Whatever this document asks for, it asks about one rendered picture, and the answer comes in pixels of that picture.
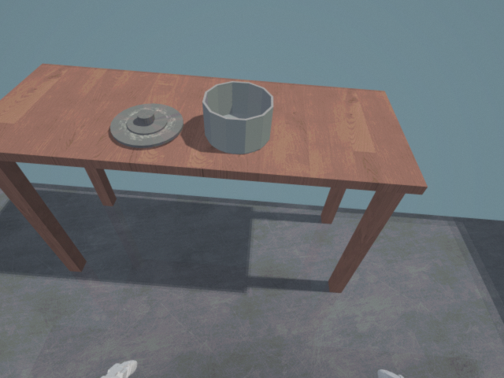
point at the left robot hand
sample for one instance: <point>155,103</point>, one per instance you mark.
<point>123,370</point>

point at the knob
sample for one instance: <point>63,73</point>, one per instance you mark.
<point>145,116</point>

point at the lid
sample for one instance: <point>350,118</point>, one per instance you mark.
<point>126,129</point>

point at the pot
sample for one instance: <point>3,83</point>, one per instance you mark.
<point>237,116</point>

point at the table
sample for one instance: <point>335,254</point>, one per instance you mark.
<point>337,137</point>

